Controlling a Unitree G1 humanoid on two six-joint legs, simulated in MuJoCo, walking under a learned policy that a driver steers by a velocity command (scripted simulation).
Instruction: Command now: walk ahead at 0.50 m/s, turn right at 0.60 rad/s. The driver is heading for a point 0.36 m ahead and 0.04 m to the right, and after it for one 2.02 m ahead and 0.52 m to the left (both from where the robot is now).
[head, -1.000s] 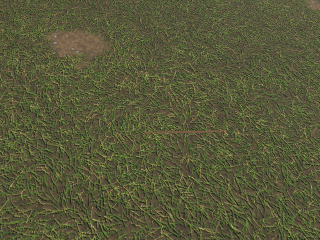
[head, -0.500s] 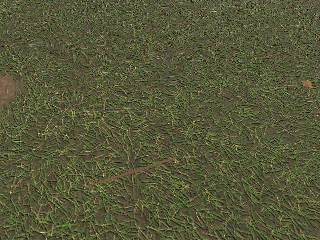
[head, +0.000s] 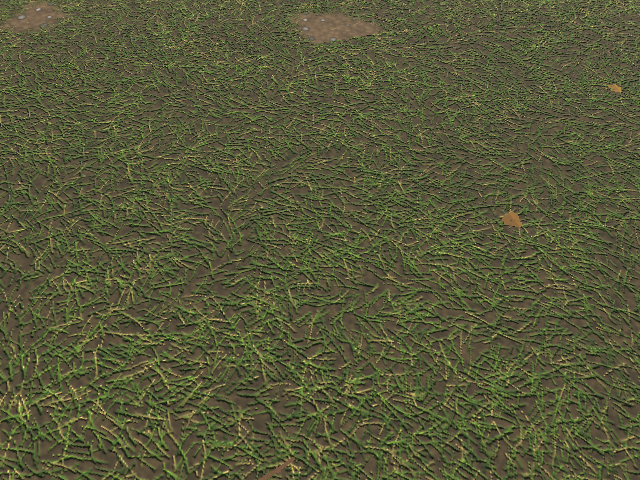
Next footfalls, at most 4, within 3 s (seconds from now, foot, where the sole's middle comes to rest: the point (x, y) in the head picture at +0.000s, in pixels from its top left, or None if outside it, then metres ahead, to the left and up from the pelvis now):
0.38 right None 0.34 -0.19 -0.77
0.84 left None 0.35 0.07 -0.77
1.34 right None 0.41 -0.15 -0.77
1.76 left None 0.39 0.17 -0.77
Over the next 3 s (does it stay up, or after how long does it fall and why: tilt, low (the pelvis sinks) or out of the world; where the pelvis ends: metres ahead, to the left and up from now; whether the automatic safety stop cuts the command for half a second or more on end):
stays up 0.93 0.41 0.01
